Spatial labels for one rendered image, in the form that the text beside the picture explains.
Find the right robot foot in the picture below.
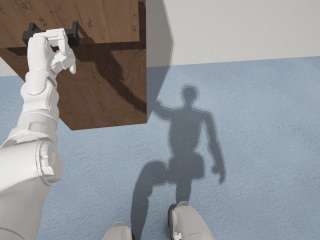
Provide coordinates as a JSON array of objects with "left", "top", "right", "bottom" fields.
[{"left": 167, "top": 205, "right": 182, "bottom": 240}]

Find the robot left hand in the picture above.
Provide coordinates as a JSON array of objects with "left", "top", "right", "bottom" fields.
[{"left": 27, "top": 28, "right": 76, "bottom": 79}]

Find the left robot thigh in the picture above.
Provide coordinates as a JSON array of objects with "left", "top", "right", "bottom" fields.
[{"left": 102, "top": 225, "right": 132, "bottom": 240}]

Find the robot left forearm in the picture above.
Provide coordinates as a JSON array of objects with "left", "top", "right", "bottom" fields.
[{"left": 0, "top": 69, "right": 59, "bottom": 148}]

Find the drawer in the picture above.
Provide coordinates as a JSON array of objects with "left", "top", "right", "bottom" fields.
[{"left": 0, "top": 0, "right": 140, "bottom": 48}]

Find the handle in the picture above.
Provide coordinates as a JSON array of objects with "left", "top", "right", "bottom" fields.
[{"left": 22, "top": 21, "right": 80, "bottom": 47}]

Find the cabinet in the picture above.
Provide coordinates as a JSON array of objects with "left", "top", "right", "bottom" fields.
[{"left": 0, "top": 0, "right": 147, "bottom": 131}]

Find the left robot upper arm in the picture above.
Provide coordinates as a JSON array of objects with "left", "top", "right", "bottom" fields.
[{"left": 0, "top": 140, "right": 64, "bottom": 240}]

